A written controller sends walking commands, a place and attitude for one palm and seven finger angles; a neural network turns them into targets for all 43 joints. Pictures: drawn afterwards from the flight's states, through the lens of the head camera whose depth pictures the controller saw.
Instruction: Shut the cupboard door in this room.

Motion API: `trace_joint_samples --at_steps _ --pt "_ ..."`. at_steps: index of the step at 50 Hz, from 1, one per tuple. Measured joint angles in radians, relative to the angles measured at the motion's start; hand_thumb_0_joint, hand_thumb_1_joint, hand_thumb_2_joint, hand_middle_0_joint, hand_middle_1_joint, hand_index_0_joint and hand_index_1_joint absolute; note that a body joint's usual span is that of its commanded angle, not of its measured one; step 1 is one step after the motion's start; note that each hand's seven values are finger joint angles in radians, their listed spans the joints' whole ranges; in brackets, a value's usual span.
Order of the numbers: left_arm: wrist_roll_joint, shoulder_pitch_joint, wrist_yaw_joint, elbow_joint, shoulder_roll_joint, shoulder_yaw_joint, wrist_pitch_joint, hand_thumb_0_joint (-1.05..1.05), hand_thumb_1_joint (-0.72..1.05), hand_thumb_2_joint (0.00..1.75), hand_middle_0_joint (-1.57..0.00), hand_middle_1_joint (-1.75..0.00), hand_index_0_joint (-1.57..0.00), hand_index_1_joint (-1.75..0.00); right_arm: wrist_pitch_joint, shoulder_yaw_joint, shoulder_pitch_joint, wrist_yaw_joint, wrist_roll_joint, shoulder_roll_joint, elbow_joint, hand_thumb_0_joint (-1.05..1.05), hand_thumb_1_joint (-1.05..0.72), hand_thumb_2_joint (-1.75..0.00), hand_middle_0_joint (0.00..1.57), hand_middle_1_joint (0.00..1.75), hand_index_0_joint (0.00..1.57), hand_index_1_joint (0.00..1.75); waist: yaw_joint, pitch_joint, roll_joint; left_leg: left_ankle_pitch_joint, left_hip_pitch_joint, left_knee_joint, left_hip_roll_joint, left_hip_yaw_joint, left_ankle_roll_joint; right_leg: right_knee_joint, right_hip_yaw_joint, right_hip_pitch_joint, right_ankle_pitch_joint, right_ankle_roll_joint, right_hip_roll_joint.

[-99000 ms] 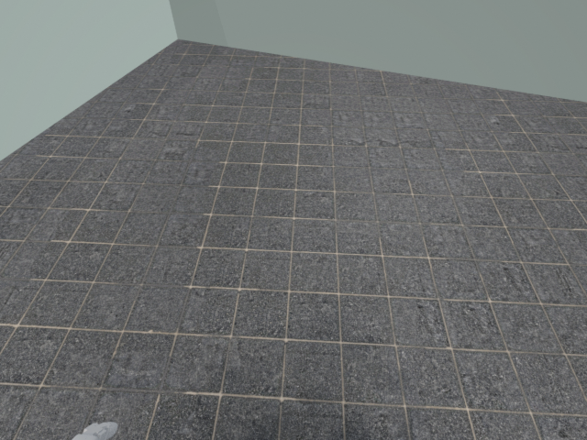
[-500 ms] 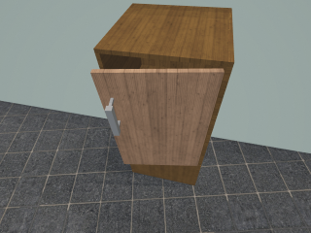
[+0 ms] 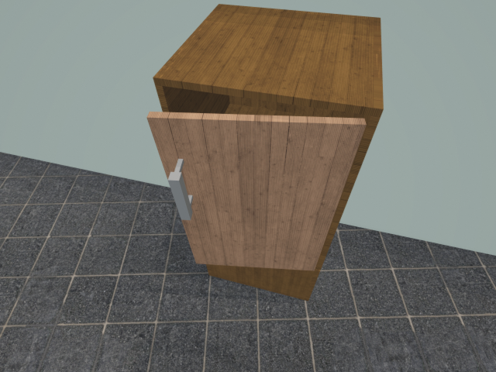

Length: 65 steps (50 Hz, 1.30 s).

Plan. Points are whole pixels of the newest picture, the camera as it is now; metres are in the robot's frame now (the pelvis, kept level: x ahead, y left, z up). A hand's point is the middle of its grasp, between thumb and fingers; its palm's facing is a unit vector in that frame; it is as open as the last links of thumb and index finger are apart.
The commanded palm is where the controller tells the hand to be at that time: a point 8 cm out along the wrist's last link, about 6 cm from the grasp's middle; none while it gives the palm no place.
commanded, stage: raise the hand and make a fist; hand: left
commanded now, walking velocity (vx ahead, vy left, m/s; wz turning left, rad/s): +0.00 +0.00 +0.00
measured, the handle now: (183, 190) +0.47 +0.18 -0.02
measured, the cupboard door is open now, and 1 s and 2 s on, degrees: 11 11 11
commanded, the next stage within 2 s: bring the fist close to the handle in 1.96 s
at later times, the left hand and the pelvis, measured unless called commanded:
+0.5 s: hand out of the picture +0.10 +0.18 -0.08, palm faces +0.03 -1.00 +0.02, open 6.0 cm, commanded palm +0.10 +0.23 -0.06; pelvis -0.07 +0.02 -0.12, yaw +3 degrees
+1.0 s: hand (113, 370) +0.13 +0.22 -0.04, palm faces +0.01 -1.00 -0.04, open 3.7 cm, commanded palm +0.11 +0.27 -0.04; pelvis -0.07 +0.05 -0.10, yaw +3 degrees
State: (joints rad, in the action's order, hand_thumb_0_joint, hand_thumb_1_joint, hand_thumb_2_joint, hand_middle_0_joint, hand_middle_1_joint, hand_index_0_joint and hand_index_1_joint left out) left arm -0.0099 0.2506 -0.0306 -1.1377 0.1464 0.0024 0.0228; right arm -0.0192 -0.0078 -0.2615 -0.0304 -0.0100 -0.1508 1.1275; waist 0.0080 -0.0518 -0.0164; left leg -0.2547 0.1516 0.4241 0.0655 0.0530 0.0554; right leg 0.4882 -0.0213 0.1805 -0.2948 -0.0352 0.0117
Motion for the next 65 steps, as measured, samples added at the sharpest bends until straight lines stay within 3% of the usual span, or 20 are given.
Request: trace_joint_samples --at_steps 3,4,5,6,9,11,16,18,21,25,29,32,39,41,44,49,54,65 --pt "-0.001 0.000 -0.008 0.003 -0.002 0.000 0.006 0.01 0.92 0.90 -0.20 -0.30 -0.20 -0.30 0.005 -0.001 0.000 0.003 0.003 -0.002 0.000 0.01 -0.92 -0.90 0.20 0.30 0.20 0.30 0.000 0.003 -0.006 -0.006 0.018 0.034 0.008 0.002 -0.005 -0.006 -0.004 0.000 0.002 0.002 0.004" --pt "0.034 0.048 0.001 0.172 -0.002 0.038 -0.069 0.01 0.93 0.90 -0.20 -0.30 -0.20 -0.30 -0.016 0.005 -0.008 -0.015 0.004 -0.006 -0.030 0.01 -0.92 -0.90 0.20 0.30 0.20 0.30 0.004 -0.013 -0.006 -0.015 0.029 0.073 0.015 0.011 -0.017 0.002 -0.001 0.000 0.003 0.004 0.010" --pt "0.070 0.113 -0.005 0.364 0.009 0.040 -0.082 0.02 0.93 0.90 -0.20 -0.30 -0.20 -0.30 -0.063 0.010 -0.033 -0.039 0.012 -0.012 -0.072 0.01 -0.92 -0.90 0.20 0.30 0.20 0.30 0.011 -0.007 -0.004 -0.030 0.039 0.092 0.017 0.017 -0.026 0.027 0.005 0.018 -0.006 0.004 0.011" --pt "0.102 0.171 -0.021 0.531 0.018 0.028 -0.052 0.02 0.93 0.90 -0.21 -0.30 -0.20 -0.30 -0.115 0.007 -0.061 -0.054 0.022 -0.024 -0.115 0.01 -0.92 -0.90 0.20 0.30 0.20 0.30 0.009 0.015 -0.009 -0.048 0.052 0.099 0.016 0.013 -0.021 0.055 0.003 0.040 -0.020 0.005 0.008" --pt "0.154 0.189 -0.036 0.818 0.017 0.018 0.070 0.03 0.93 0.90 -0.22 -0.32 -0.21 -0.31 -0.243 -0.017 -0.076 -0.057 0.038 -0.067 -0.214 0.02 -0.92 -0.90 0.20 0.30 0.20 0.30 -0.029 0.062 -0.024 -0.070 0.141 0.172 -0.015 -0.029 -0.012 0.140 -0.036 0.112 -0.063 0.016 -0.027" --pt "0.176 0.139 0.008 0.884 -0.001 0.042 0.190 0.02 0.93 0.90 -0.23 -0.33 -0.23 -0.33 -0.288 -0.039 -0.047 -0.042 0.029 -0.090 -0.276 0.02 -0.92 -0.90 0.20 0.30 0.20 0.30 -0.038 0.105 -0.021 -0.086 0.243 0.249 -0.030 -0.037 -0.021 0.224 -0.041 0.212 -0.089 0.022 -0.045" --pt "0.226 0.083 0.249 0.934 -0.034 0.062 0.540 0.01 0.92 0.90 -0.29 -0.40 -0.29 -0.40 -0.314 -0.085 0.060 0.017 0.015 -0.116 -0.444 0.01 -0.91 -0.90 0.20 0.30 0.20 0.30 -0.019 0.183 0.036 -0.166 0.519 0.502 -0.035 -0.018 -0.024 0.493 -0.011 0.504 -0.169 0.021 -0.060" --pt "0.228 0.098 0.329 0.953 -0.031 0.050 0.605 0.01 0.92 0.90 -0.33 -0.44 -0.32 -0.43 -0.294 -0.097 0.096 0.030 0.017 -0.125 -0.515 0.01 -0.91 -0.90 0.20 0.30 0.20 0.30 -0.003 0.192 0.053 -0.204 0.617 0.614 -0.033 -0.018 -0.025 0.597 -0.005 0.600 -0.204 0.022 -0.060" --pt "0.237 0.147 0.361 0.998 -0.013 0.028 0.557 0.01 0.91 0.90 -0.38 -0.49 -0.38 -0.49 -0.251 -0.098 0.132 0.025 0.029 -0.134 -0.613 0.01 -0.91 -0.90 0.20 0.30 0.20 0.30 0.023 0.189 0.058 -0.249 0.724 0.747 -0.032 -0.029 -0.032 0.718 -0.008 0.699 -0.242 0.024 -0.061" --pt "0.229 0.222 0.286 1.110 0.026 0.016 0.463 0.01 0.90 0.90 -0.45 -0.57 -0.45 -0.57 -0.222 -0.065 0.143 0.006 0.034 -0.118 -0.692 0.01 -0.91 -0.90 0.20 0.30 0.19 0.30 0.050 0.178 0.035 -0.279 0.813 0.855 -0.028 -0.061 -0.035 0.793 -0.035 0.761 -0.264 0.025 -0.058" --pt "0.216 0.225 0.233 1.248 0.060 0.006 0.447 0.02 0.90 0.90 -0.52 -0.65 -0.52 -0.65 -0.220 -0.004 0.125 -0.008 0.026 -0.080 -0.695 0.01 -0.91 -0.90 0.20 0.30 0.20 0.30 0.061 0.171 0.003 -0.281 0.867 0.902 -0.027 -0.094 -0.040 0.808 -0.066 0.787 -0.258 0.027 -0.055" --pt "0.211 0.173 0.238 1.292 0.064 -0.002 0.413 0.02 0.90 0.90 -0.58 -0.71 -0.57 -0.71 -0.211 0.038 0.101 -0.011 0.026 -0.049 -0.668 0.01 -0.91 -0.90 0.20 0.30 0.20 0.30 0.054 0.171 -0.018 -0.273 0.888 0.907 -0.028 -0.105 -0.045 0.799 -0.076 0.798 -0.244 0.031 -0.055" --pt "0.211 0.142 0.225 1.276 0.065 0.009 0.243 0.02 0.90 0.90 -0.71 -0.85 -0.70 -0.85 -0.167 0.066 0.006 -0.016 0.036 -0.014 -0.626 0.02 -0.90 -0.90 0.21 0.30 0.20 0.30 0.007 0.177 -0.033 -0.246 0.854 0.843 -0.029 -0.077 -0.062 0.733 -0.050 0.773 -0.208 0.045 -0.053" --pt "0.217 0.166 0.206 1.275 0.068 0.025 0.244 0.02 0.90 0.90 -0.74 -0.89 -0.74 -0.88 -0.168 0.058 -0.021 -0.020 0.034 -0.023 -0.621 0.02 -0.90 -0.90 0.21 0.30 0.20 0.30 -0.004 0.181 -0.032 -0.242 0.837 0.823 -0.029 -0.069 -0.065 0.714 -0.042 0.760 -0.202 0.048 -0.053" --pt "0.225 0.196 0.184 1.278 0.076 0.048 0.292 0.02 0.90 0.90 -0.80 -0.95 -0.79 -0.94 -0.180 0.039 -0.048 -0.022 0.029 -0.050 -0.613 0.02 -0.90 -0.90 0.21 0.30 0.20 0.30 -0.013 0.187 -0.028 -0.242 0.824 0.810 -0.030 -0.063 -0.069 0.700 -0.037 0.747 -0.201 0.051 -0.054" --pt "0.234 0.212 0.199 1.274 0.081 0.058 0.357 0.02 0.90 0.90 -0.89 -1.05 -0.88 -1.04 -0.192 0.007 -0.045 -0.024 0.031 -0.100 -0.610 0.02 -0.90 -0.90 0.20 0.30 0.20 0.30 -0.015 0.189 -0.021 -0.252 0.820 0.813 -0.034 -0.062 -0.074 0.701 -0.036 0.741 -0.210 0.055 -0.058" --pt "0.233 0.206 0.221 1.267 0.093 0.054 0.345 0.02 0.90 0.90 -0.98 -1.15 -0.98 -1.14 -0.188 -0.008 -0.012 -0.030 0.035 -0.115 -0.635 0.02 -0.90 -0.90 0.20 0.30 0.20 0.30 -0.013 0.185 -0.010 -0.260 0.811 0.810 -0.034 -0.065 -0.073 0.695 -0.038 0.729 -0.216 0.056 -0.057" --pt "0.254 0.186 0.258 1.270 0.103 0.097 0.326 0.02 0.90 0.90 -1.18 -1.37 -1.18 -1.36 -0.169 0.025 0.036 -0.018 0.030 -0.078 -0.681 0.01 -0.90 -0.90 0.20 0.30 0.20 0.30 0.006 0.193 -0.011 -0.271 0.775 0.785 -0.028 -0.084 -0.062 0.660 -0.058 0.684 -0.226 0.051 -0.048"
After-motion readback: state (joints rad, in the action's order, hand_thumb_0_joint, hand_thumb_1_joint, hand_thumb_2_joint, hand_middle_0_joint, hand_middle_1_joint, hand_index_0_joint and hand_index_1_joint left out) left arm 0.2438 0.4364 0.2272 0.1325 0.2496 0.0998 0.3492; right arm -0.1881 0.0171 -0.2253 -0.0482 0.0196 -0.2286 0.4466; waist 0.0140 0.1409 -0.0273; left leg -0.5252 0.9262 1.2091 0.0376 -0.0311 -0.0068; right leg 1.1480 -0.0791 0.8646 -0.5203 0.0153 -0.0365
